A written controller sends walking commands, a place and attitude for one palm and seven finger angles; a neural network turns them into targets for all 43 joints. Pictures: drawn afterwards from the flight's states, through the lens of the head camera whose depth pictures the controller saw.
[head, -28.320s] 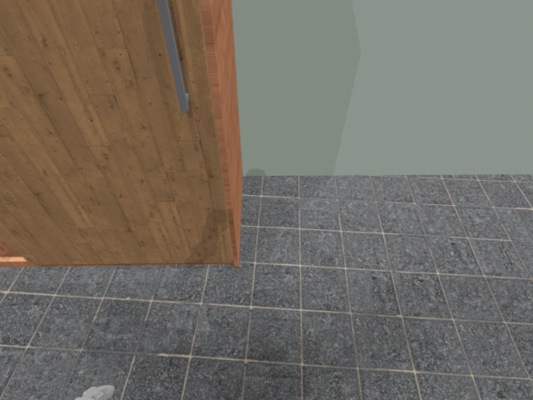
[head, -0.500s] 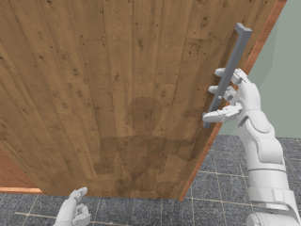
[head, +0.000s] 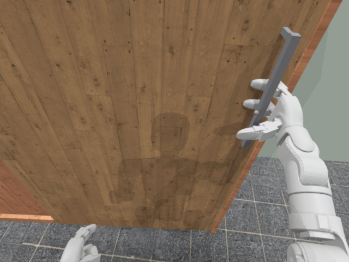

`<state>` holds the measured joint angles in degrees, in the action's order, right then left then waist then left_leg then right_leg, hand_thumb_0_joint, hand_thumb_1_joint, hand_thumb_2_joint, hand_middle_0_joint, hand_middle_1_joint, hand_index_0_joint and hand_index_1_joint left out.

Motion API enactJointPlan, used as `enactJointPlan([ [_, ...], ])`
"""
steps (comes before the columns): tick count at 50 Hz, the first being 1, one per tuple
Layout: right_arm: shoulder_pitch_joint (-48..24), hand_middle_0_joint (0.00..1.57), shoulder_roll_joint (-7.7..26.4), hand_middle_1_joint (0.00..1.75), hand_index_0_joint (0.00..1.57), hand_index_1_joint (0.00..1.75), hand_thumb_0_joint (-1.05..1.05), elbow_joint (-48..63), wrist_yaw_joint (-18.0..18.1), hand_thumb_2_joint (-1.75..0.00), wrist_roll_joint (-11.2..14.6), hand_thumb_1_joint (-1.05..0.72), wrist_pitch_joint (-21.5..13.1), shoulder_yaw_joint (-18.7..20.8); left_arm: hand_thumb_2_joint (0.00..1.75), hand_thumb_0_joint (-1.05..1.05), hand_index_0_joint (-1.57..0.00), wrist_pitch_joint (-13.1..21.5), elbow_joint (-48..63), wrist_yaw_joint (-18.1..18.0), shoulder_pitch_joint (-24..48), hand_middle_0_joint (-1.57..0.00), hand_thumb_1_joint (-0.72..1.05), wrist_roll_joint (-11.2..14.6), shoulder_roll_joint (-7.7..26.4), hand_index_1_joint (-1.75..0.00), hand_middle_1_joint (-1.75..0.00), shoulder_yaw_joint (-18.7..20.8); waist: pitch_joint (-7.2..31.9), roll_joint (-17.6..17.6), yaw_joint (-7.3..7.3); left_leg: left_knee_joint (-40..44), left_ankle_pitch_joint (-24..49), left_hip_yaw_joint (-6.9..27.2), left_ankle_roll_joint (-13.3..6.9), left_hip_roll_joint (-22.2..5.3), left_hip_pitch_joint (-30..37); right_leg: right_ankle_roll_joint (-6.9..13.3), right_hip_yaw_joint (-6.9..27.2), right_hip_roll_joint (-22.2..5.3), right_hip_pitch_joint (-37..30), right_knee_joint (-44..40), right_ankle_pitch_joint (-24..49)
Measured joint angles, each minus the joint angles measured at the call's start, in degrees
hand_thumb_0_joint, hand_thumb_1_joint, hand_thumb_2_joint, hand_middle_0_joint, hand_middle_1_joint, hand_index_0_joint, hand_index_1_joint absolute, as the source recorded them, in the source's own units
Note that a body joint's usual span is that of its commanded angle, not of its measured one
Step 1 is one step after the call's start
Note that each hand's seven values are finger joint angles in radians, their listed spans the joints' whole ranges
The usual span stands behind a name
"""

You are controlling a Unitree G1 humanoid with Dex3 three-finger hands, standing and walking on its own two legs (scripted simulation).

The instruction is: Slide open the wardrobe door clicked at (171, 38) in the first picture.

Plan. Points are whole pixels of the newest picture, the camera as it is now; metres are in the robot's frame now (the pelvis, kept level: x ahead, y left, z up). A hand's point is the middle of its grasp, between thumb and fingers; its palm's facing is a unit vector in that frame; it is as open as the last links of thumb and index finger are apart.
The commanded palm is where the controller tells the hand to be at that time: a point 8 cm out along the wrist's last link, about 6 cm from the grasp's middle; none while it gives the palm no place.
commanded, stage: slide the fingers in behind the handle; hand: right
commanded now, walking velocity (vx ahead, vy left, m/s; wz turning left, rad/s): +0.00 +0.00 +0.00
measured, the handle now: (262, 97) +0.44 -0.15 +0.20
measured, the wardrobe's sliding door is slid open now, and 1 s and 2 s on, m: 0.00 0.00 0.00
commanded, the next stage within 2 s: grip the handle and tug to test in 0.22 s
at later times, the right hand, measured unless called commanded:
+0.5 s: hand (256, 112) +0.39 -0.13 +0.19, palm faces -0.04 +1.00 +0.00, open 13.2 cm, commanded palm +0.37 -0.18 +0.20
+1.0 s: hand (255, 111) +0.40 -0.13 +0.19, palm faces -0.03 +1.00 +0.00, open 5.7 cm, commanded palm +0.37 -0.18 +0.20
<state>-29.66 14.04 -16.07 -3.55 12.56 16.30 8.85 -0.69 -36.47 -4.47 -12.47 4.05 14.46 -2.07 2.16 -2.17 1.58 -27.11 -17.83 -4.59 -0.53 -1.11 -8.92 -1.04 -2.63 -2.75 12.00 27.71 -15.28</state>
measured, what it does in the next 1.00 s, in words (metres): stands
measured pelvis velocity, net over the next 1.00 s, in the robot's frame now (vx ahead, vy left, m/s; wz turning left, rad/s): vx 0.00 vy -0.01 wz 0.00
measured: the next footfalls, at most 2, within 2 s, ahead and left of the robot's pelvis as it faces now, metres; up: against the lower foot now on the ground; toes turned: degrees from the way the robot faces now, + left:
none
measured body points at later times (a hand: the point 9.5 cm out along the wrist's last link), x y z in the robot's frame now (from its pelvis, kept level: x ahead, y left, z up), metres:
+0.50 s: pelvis +0.00 -0.01 +0.00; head -0.01 +0.01 +0.45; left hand +0.16 +0.23 -0.09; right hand +0.39 -0.19 +0.19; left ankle -0.04 +0.11 -0.74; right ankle -0.01 -0.13 -0.74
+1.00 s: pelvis +0.00 -0.01 +0.00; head -0.01 +0.00 +0.45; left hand +0.16 +0.23 -0.10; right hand +0.39 -0.19 +0.19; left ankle -0.04 +0.11 -0.74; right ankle -0.01 -0.13 -0.74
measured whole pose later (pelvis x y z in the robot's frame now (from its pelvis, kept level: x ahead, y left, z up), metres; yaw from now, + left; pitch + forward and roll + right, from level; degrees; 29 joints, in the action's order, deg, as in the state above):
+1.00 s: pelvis +0.00 -0.01 +0.00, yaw +0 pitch +0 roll +0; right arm -30.4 12.7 -15.6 -2.0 11.7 17.0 7.4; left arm -1.3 -36.4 -4.1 -12.0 3.8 13.6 -2.3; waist 2.1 -2.0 1.0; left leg -26.4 -17.8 -4.2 0.2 -1.7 -8.6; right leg -0.4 -3.0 -2.1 11.9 27.7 -15.8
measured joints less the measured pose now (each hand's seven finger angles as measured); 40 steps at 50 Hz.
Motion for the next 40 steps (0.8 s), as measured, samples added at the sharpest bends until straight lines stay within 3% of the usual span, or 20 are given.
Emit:
enactJointPlan([
  [22,-0.7,0.31,-0.8,1.21,0.3,1.21,-0.01,-0.1,0.5,-0.32,-0.3,0.46,0.7,-0.9,0.89,0.01,-0.2,-0.3,0.1,0.2,1.0,-0.2,0.9,0.0,-0.7,-0.3,-0.3,-0.5,0.0,0.2,-0.42,0.3,0.2,0.2,0.4,-0.3,0.3,0.3,-0.2,0.3,-0.2,-0.1,-0.1],
  [29,-0.3,0.35,-0.4,1.25,0.34,1.25,-0.01,0.4,0.3,-0.41,-0.3,0.25,0.0,-0.4,0.89,0.01,-0.2,-0.3,0.6,0.3,0.8,-0.2,0.9,-0.2,-0.6,-0.3,-0.3,-0.3,0.0,0.3,-0.34,0.7,0.4,0.5,0.5,-0.3,0.0,0.4,-0.4,0.3,0.0,-0.2,0.0],
  [40,-0.3,0.38,-1.3,1.3,0.38,1.3,0.0,1.0,1.0,-0.61,-0.6,-0.23,0.3,-1.4,0.89,0.01,-0.2,-0.3,0.0,0.2,0.3,-0.2,0.9,-0.2,-0.5,-0.29,-0.3,0.0,-0.1,0.1,-0.44,0.7,0.1,0.5,0.8,-0.6,0.2,0.7,-0.4,0.6,0.0,0.1,-0.5],
])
